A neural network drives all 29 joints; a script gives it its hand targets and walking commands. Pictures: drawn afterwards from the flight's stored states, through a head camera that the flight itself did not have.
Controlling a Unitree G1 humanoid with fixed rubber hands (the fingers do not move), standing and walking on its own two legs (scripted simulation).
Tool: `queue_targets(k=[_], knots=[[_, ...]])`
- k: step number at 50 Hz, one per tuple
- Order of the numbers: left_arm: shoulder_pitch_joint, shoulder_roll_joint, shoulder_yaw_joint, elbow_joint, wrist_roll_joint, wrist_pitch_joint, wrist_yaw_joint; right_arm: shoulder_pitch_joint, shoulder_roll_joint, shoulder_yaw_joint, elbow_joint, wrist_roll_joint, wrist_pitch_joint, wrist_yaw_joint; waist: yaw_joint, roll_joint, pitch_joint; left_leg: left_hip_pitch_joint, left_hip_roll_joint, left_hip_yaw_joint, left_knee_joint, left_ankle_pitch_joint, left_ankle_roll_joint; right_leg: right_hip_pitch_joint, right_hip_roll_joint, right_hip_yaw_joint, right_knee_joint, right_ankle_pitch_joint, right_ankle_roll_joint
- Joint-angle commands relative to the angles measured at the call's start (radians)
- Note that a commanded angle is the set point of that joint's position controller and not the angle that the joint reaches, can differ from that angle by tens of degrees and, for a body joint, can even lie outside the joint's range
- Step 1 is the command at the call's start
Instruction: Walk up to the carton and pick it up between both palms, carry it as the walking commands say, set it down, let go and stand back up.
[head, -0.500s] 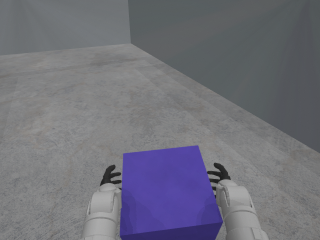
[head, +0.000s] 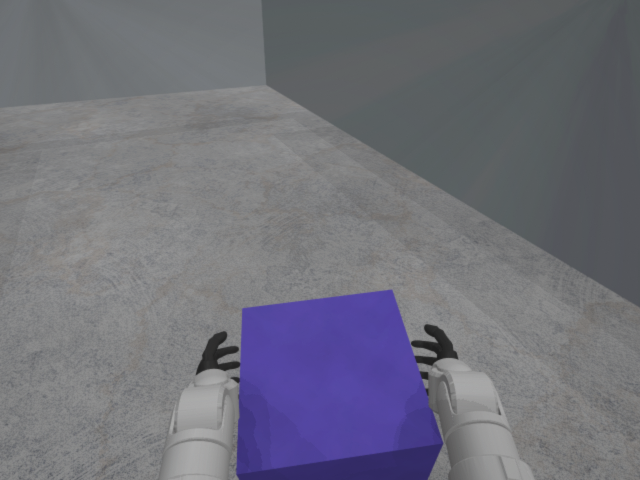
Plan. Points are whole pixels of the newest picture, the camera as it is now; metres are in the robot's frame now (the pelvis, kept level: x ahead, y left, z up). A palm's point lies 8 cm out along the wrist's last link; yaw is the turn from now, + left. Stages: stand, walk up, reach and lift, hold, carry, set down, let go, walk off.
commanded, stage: hold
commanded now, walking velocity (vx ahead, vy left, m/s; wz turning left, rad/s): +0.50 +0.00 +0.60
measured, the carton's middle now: (329, 395) +0.30 +0.00 -0.03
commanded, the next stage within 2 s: carry in 0.02 s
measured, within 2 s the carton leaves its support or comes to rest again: neither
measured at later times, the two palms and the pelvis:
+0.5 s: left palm (160, 329) +0.32 +0.23 +0.08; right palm (379, 298) +0.38 -0.07 +0.08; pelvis +0.10 +0.03 +0.00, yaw +14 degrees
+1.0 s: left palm (88, 268) +0.47 +0.40 +0.07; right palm (260, 218) +0.62 +0.13 +0.08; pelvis +0.33 +0.15 -0.01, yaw +30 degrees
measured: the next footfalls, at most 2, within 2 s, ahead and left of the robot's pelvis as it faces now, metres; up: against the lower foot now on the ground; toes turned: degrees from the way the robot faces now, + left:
left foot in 0.66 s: +0.25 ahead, +0.17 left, +0.00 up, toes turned +29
right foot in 1.00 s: +0.54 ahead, +0.12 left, +0.00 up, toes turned +24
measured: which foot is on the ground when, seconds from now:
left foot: down 0.00-0.40, up 0.42-0.64, down 0.66-1.00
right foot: down 0.00-0.66, up 0.68-0.98, down 1.00-1.00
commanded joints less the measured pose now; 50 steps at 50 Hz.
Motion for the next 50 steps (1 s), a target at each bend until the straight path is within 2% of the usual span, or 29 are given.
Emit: queue_targets(k=[1,4,6,8,10,11,12,13,14,16,18,19,20,21,22,23,25,29,32,33,34,35,36,37,40,42,45,47,50], knots=[[-0.840,-1.057,-0.585,-0.118,-0.299,-0.044,-0.533,-0.849,1.035,0.630,-0.179,0.303,-0.079,0.461,-0.004,-0.058,-0.165,-0.090,0.121,0.003,0.006,0.040,0.026,-0.064,-0.122,-0.015,-0.016,0.018,-0.011],[-0.903,-1.090,-0.665,-0.253,-0.362,-0.001,-0.504,-0.850,1.027,0.673,-0.296,0.351,-0.039,0.441,0.006,0.009,-0.203,-0.192,0.101,-0.042,0.022,-0.366,0.061,-0.113,-0.147,0.094,-0.038,-0.414,-0.059],[-0.882,-1.101,-0.702,-0.313,-0.374,0.039,-0.476,-0.886,1.020,0.710,-0.386,0.387,0.000,0.429,0.017,-0.027,-0.213,-0.301,0.025,0.067,0.154,-0.371,0.046,-0.069,-0.228,0.196,-0.124,-0.553,-0.106],[-0.882,-1.103,-0.732,-0.394,-0.395,0.085,-0.447,-0.894,1.041,0.766,-0.454,0.425,0.057,0.420,0.013,-0.180,-0.206,-0.309,0.018,0.183,0.274,-0.250,0.033,-0.091,-0.327,0.230,-0.212,-0.597,-0.141],[-0.877,-1.114,-0.766,-0.522,-0.411,0.129,-0.407,-0.882,1.064,0.810,-0.539,0.483,0.110,0.403,0.001,-0.132,-0.233,-0.161,0.029,0.189,0.142,-0.187,0.055,-0.143,-0.297,0.110,-0.133,-0.475,-0.115],[-0.849,-1.114,-0.779,-0.559,-0.426,0.162,-0.391,-0.883,1.058,0.834,-0.627,0.517,0.132,0.386,-0.016,-0.060,-0.286,-0.017,0.023,0.147,0.046,-0.183,0.078,-0.185,-0.224,-0.004,-0.006,-0.357,-0.075],[-0.822,-1.104,-0.808,-0.608,-0.431,0.197,-0.374,-0.791,1.058,0.827,-0.624,0.523,0.163,0.370,-0.035,0.137,-0.305,0.124,0.140,-0.101,-0.119,-0.265,0.124,-0.301,-0.122,-0.136,0.234,-0.160,-0.007],[-0.798,-1.102,-0.835,-0.640,-0.437,0.235,-0.370,-0.740,1.051,0.827,-0.657,0.522,0.182,0.350,-0.034,0.349,-0.304,0.234,0.313,-0.402,-0.203,-0.088,0.206,-0.463,-0.020,-0.216,0.374,-0.234,0.058],[-0.783,-1.111,-0.851,-0.694,-0.461,0.259,-0.364,-0.751,1.028,0.848,-0.767,0.535,0.199,0.328,-0.039,0.314,-0.292,0.300,0.336,-0.476,-0.206,-0.017,0.277,-0.574,-0.014,-0.162,0.378,-0.352,0.063],[-0.737,-1.085,-0.863,-0.756,-0.487,0.303,-0.350,-0.672,1.011,0.866,-0.843,0.535,0.251,0.291,-0.037,0.167,-0.347,0.349,0.324,-0.385,-0.124,0.116,0.280,-0.539,-0.056,-0.076,0.277,-0.335,0.043],[-0.608,-1.065,-0.838,-0.775,-0.496,0.355,-0.323,-0.579,1.012,0.841,-0.870,0.520,0.296,0.251,-0.032,0.201,-0.366,0.197,0.261,-0.229,-0.125,0.061,0.231,-0.312,-0.026,-0.153,0.053,-0.230,0.043],[-0.594,-1.082,-0.836,-0.812,-0.514,0.367,-0.317,-0.586,1.016,0.851,-0.926,0.527,0.313,0.240,-0.013,0.137,-0.381,0.075,0.202,-0.126,-0.060,0.021,0.191,-0.094,-0.017,-0.178,-0.133,-0.127,0.032],[-0.504,-1.073,-0.815,-0.787,-0.496,0.383,-0.297,-0.564,1.004,0.853,-0.931,0.526,0.339,0.226,0.012,0.044,-0.394,-0.146,0.149,-0.014,0.037,-0.081,0.137,0.180,-0.089,-0.117,-0.154,-0.119,0.008],[-0.462,-1.070,-0.798,-0.803,-0.486,0.390,-0.285,-0.594,1.012,0.880,-0.991,0.547,0.361,0.224,0.040,-0.124,-0.354,-0.454,0.054,0.088,0.171,-0.148,0.085,0.424,-0.245,0.118,-0.234,-0.227,-0.062],[-0.443,-1.058,-0.793,-0.842,-0.484,0.399,-0.269,-0.587,1.000,0.880,-1.039,0.560,0.383,0.221,0.045,-0.313,-0.307,-0.707,0.019,0.202,0.336,-0.266,0.041,0.538,-0.483,0.351,-0.230,-0.030,-0.159],[-0.448,-1.051,-0.788,-0.861,-0.484,0.411,-0.250,-0.601,0.965,0.871,-1.040,0.565,0.403,0.214,0.042,-0.194,-0.270,-0.710,0.076,0.187,0.421,-0.297,0.041,0.479,-0.502,0.304,-0.184,0.220,-0.175],[-0.465,-1.017,-0.781,-0.923,-0.496,0.441,-0.227,-0.549,0.959,0.858,-1.013,0.569,0.441,0.205,0.049,-0.092,-0.289,-0.713,0.092,0.189,0.391,-0.296,0.042,0.469,-0.478,0.183,-0.146,0.323,-0.180],[-0.425,-0.992,-0.785,-0.986,-0.522,0.479,-0.222,-0.451,0.949,0.829,-1.057,0.541,0.466,0.175,0.045,-0.141,-0.239,-0.500,0.025,0.319,0.190,-0.134,0.051,0.334,-0.374,-0.115,-0.090,0.557,-0.088],[-0.423,-0.941,-0.796,-1.046,-0.549,0.495,-0.223,-0.352,0.959,0.797,-0.998,0.512,0.490,0.163,0.008,-0.184,-0.328,-0.033,-0.077,0.448,0.010,0.056,0.100,0.111,-0.303,-0.332,0.143,0.831,0.025],[-0.457,-0.933,-0.813,-1.054,-0.555,0.509,-0.224,-0.332,0.955,0.783,-0.983,0.505,0.497,0.158,-0.021,-0.181,-0.362,0.179,-0.048,0.372,0.028,0.048,0.142,-0.047,-0.272,-0.349,0.252,0.751,0.065],[-0.461,-0.915,-0.811,-1.019,-0.549,0.526,-0.227,-0.314,0.908,0.758,-0.961,0.487,0.504,0.149,-0.061,-0.084,-0.385,0.351,0.084,0.142,-0.046,-0.118,0.205,-0.254,-0.202,-0.363,0.436,0.557,0.090],[-0.472,-0.915,-0.833,-1.055,-0.562,0.533,-0.237,-0.313,0.880,0.751,-0.974,0.473,0.500,0.146,-0.069,0.176,-0.412,0.494,0.392,-0.423,-0.181,0.017,0.381,-0.555,-0.044,-0.302,0.728,0.007,0.131],[-0.460,-0.937,-0.839,-1.022,-0.567,0.543,-0.244,-0.286,0.902,0.759,-0.956,0.470,0.502,0.143,-0.050,0.253,-0.409,0.606,0.432,-0.507,-0.172,0.290,0.432,-0.743,-0.033,-0.149,0.854,-0.312,0.111],[-0.450,-0.971,-0.834,-0.996,-0.569,0.538,-0.248,-0.318,0.922,0.767,-0.994,0.480,0.497,0.145,-0.037,0.131,-0.394,0.547,0.405,-0.393,-0.127,0.430,0.393,-0.760,-0.100,-0.092,0.883,-0.302,0.095],[-0.447,-1.045,-0.822,-0.965,-0.559,0.508,-0.268,-0.369,1.042,0.803,-0.984,0.514,0.478,0.169,-0.032,0.007,-0.315,0.304,0.320,-0.155,-0.186,0.292,0.281,-0.568,-0.194,-0.083,0.566,-0.200,0.113],[-0.492,-1.094,-0.838,-0.995,-0.565,0.478,-0.270,-0.445,1.079,0.835,-1.029,0.546,0.457,0.190,-0.030,0.061,-0.267,0.214,0.300,-0.119,-0.214,0.255,0.280,-0.486,-0.140,-0.158,0.397,-0.227,0.115],[-0.519,-1.090,-0.843,-1.053,-0.575,0.450,-0.264,-0.452,1.062,0.846,-1.077,0.554,0.437,0.197,-0.031,0.148,-0.272,0.101,0.258,-0.063,-0.231,0.150,0.245,-0.366,-0.099,-0.223,0.223,-0.054,0.098],[-0.505,-1.081,-0.848,-1.065,-0.571,0.449,-0.258,-0.405,1.050,0.845,-1.071,0.547,0.440,0.202,-0.039,0.149,-0.274,0.100,0.220,-0.045,-0.177,0.343,0.226,-0.284,-0.043,-0.261,0.109,0.011,0.087],[-0.403,-1.049,-0.813,-0.992,-0.524,0.463,-0.247,-0.384,0.998,0.866,-1.071,0.558,0.456,0.203,-0.025,0.105,-0.321,-0.101,0.172,0.046,-0.040,0.265,0.174,0.089,-0.075,-0.271,-0.044,0.069,0.045]])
